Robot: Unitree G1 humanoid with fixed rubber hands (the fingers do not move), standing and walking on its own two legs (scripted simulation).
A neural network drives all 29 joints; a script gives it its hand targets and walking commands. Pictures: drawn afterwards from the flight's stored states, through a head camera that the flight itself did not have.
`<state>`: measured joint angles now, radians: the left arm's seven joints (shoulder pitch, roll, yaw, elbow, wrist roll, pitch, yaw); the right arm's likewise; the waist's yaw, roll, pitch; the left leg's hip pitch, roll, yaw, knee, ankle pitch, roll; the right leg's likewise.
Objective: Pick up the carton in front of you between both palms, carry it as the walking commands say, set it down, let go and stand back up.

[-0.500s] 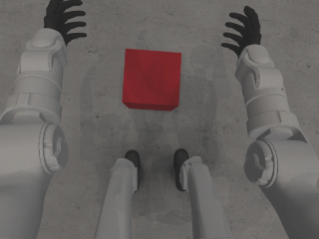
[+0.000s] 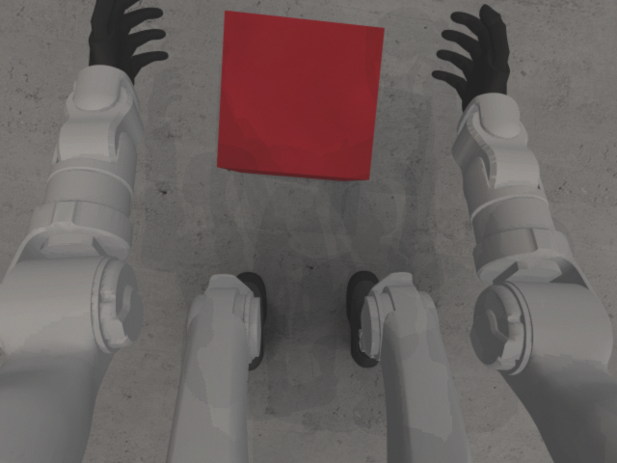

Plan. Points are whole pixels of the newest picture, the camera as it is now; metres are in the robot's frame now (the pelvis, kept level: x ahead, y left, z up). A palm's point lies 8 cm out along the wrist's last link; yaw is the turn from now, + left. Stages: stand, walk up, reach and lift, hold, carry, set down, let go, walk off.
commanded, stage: reach and lift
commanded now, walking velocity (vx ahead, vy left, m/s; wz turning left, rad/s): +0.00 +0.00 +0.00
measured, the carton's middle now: (297, 115) +0.52 +0.03 -0.39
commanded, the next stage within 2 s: none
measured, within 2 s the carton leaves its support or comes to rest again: leaves its support in 1.32 s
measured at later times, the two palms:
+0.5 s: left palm (177, 98) +0.52 +0.21 -0.33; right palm (422, 117) +0.51 -0.16 -0.33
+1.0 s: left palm (197, 93) +0.53 +0.17 -0.32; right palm (403, 111) +0.51 -0.13 -0.32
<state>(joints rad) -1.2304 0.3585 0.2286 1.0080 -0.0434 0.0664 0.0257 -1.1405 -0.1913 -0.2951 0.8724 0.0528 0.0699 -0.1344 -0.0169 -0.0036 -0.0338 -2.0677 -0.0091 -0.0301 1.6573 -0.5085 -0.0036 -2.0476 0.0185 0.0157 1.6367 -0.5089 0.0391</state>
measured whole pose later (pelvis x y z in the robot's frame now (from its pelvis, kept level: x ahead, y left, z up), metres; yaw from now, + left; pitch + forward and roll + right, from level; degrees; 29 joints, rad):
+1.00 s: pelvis -0.04 +0.00 -0.14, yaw +0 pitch +37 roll -3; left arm -1.62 0.42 -0.03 1.25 -0.23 0.06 0.08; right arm -1.53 -0.24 -0.13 1.13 0.22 0.05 -0.17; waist -0.01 -0.03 0.42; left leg -2.27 -0.01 -0.05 2.19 -0.56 -0.01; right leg -2.24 0.04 0.00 2.16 -0.56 0.05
